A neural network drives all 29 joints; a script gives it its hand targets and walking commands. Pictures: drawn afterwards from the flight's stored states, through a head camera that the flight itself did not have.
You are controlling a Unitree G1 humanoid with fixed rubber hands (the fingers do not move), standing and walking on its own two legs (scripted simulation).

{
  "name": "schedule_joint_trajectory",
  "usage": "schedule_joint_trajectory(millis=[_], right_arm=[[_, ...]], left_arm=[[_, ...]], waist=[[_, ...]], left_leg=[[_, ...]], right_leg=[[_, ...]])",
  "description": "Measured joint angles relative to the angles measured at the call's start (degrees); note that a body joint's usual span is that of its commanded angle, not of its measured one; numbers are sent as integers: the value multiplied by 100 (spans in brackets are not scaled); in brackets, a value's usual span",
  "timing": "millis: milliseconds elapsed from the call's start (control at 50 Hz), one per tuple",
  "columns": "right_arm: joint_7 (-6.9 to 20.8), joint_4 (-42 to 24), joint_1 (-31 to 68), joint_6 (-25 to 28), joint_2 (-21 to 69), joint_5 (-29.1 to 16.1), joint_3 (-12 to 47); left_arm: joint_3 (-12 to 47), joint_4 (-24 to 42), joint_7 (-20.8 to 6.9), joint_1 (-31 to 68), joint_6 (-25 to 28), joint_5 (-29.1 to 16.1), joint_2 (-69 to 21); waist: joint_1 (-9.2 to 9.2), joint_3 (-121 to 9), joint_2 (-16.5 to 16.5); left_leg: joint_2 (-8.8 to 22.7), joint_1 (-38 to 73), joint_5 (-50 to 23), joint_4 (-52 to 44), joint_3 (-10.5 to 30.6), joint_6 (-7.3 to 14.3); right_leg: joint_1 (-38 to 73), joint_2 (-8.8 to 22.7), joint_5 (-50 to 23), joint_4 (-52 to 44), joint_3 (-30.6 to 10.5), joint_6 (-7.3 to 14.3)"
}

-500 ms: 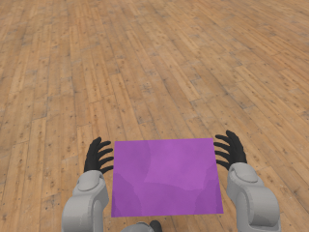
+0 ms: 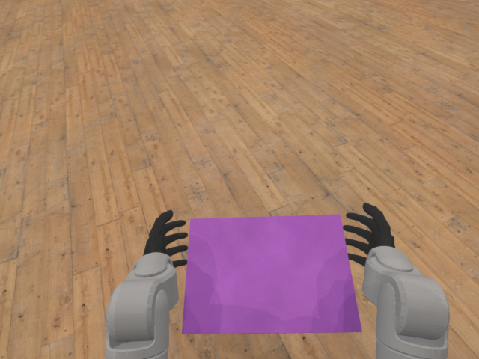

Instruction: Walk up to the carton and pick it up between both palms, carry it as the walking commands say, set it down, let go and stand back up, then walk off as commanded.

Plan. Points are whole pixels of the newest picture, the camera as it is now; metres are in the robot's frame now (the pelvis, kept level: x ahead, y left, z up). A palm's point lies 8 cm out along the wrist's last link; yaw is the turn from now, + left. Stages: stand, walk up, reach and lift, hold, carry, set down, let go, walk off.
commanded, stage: carry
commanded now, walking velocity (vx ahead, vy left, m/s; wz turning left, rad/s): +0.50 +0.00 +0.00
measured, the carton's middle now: (266, 278) +0.26 -0.02 +0.00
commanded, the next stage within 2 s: none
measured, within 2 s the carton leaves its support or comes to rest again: neither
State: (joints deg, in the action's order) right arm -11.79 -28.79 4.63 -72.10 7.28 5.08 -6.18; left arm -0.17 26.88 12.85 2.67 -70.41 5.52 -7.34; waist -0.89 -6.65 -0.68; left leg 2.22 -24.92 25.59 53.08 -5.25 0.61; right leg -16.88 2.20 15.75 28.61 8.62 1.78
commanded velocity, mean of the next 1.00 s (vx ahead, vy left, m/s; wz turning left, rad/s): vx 0.50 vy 0.00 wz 0.00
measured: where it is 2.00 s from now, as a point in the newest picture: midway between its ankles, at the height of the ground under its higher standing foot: (237, 216)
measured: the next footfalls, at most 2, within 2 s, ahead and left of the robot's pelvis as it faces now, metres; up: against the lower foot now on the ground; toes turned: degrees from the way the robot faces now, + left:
left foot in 0.16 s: +0.18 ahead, +0.13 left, +0.00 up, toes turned +12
right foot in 0.44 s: +0.34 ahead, -0.08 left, +0.00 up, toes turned -11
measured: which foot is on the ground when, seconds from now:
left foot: up 0.00-0.14, down 0.16-0.50, up 0.52-0.74, down 0.76-1.00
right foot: down 0.00-0.18, up 0.20-0.42, down 0.44-0.82, up 0.84-1.00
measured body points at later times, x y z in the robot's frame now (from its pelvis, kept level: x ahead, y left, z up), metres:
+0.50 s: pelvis +0.26 +0.02 -0.01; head +0.26 +0.01 +0.44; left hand +0.52 +0.16 +0.09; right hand +0.51 -0.17 +0.09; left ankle +0.15 +0.12 -0.73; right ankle +0.30 -0.07 -0.74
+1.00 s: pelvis +0.50 +0.06 +0.00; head +0.52 +0.07 +0.45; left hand +0.76 +0.21 +0.08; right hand +0.77 -0.11 +0.08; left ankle +0.50 +0.13 -0.74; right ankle +0.50 -0.07 -0.70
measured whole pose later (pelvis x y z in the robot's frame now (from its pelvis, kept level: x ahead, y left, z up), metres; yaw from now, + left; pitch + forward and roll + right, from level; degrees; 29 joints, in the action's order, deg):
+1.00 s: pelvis +0.50 +0.06 +0.00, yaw +0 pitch +2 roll +0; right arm -11.4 -27.5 5.3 -70.5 7.4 5.6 -4.8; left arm -1.9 28.8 12.8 4.7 -72.8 6.1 -7.4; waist -0.3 0.7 1.2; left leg 1.6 -12.1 13.3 23.6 -13.6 3.6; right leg -23.2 4.9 22.0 46.4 5.9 -1.6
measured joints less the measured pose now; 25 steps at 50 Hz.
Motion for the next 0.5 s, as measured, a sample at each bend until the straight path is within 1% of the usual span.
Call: schedule_joint_trajectory(millis=[40,80,140,160,180,200,240,260,280,300,340,380,420,440,460,480,500], right_arm=[[16,12,30,11,2,19,22],[36,-22,43,44,3,5,29],[31,-244,49,39,6,-20,71],[45,-273,81,56,9,-18,106],[55,-199,118,112,12,-14,172],[50,-70,157,160,15,-12,236],[39,155,199,188,19,4,293],[21,192,177,176,18,10,303],[2,194,139,159,16,14,301],[-15,170,96,144,14,6,291],[-13,39,6,148,8,-11,257],[-3,-50,-56,185,6,-8,255],[-18,-149,-119,175,3,-4,248],[-28,-200,-132,151,1,-1,239],[-27,-233,-138,114,0,5,185],[-2,-247,-134,74,-1,13,86],[22,-240,-131,43,-2,17,-2]], left_arm=[[-42,48,19,50,-60,-16,0],[-52,158,53,74,-107,-25,-1],[-36,418,54,42,-116,-23,0],[-56,530,57,31,-127,-12,3],[-121,604,52,25,-153,7,6],[-203,621,43,21,-190,17,7],[-311,535,29,36,-257,24,5],[-329,474,21,40,-270,12,5],[-323,410,14,29,-257,-4,5],[-302,374,22,8,-239,-28,5],[-218,401,40,-18,-201,-40,3],[-170,436,18,-25,-167,-12,4],[-139,432,-1,-6,-162,-13,2],[-123,424,-23,11,-164,-1,1],[-72,360,-32,24,-139,5,0],[10,256,-22,60,-114,19,0],[74,151,-16,116,-113,42,0]], waist=[[72,33,101],[128,121,153],[165,287,162],[185,341,171],[212,376,255],[228,396,319],[214,439,280],[197,469,245],[173,500,199],[146,528,154],[104,588,79],[61,597,69],[42,551,94],[25,512,120],[-23,458,52],[-69,402,-89],[-89,341,-158]], left_leg=[[33,-139,-102,-452,-24,-43],[29,-137,-293,-1202,-77,-47],[-29,173,-1042,-2541,-398,-9],[-45,337,-1534,-2796,-496,52],[-78,404,-1882,-2718,-592,134],[-95,427,-1738,-2507,-672,196],[-60,557,-1248,-2310,-696,252],[-38,663,-1117,-2325,-691,241],[-10,794,-1061,-2400,-679,199],[17,942,-1037,-2503,-674,153],[59,1256,-966,-2723,-683,125],[58,1577,-882,-2936,-739,77],[64,1855,-673,-2939,-787,-11],[64,1969,-504,-2841,-802,-63],[135,2024,-293,-2635,-748,-116],[282,1963,-91,-2270,-654,-137],[363,1760,-85,-1707,-525,-136]], right_leg=[[266,61,23,-279,41,-39],[537,123,86,-486,90,-101],[891,226,400,-433,190,-249],[927,273,609,-185,185,-304],[839,387,826,258,125,-342],[623,461,876,878,-4,-360],[71,345,1153,2155,-282,-336],[-162,279,1277,2512,-335,-323],[-337,224,1355,2600,-340,-317],[-460,188,1347,2457,-322,-319],[-592,140,1067,1773,-224,-338],[-658,128,566,1008,-108,-329],[-557,92,-45,204,68,-296],[-468,74,-378,-27,123,-216],[-361,27,-755,-20,168,-62],[-282,-48,-648,116,277,60],[-224,-83,-385,234,345,142]])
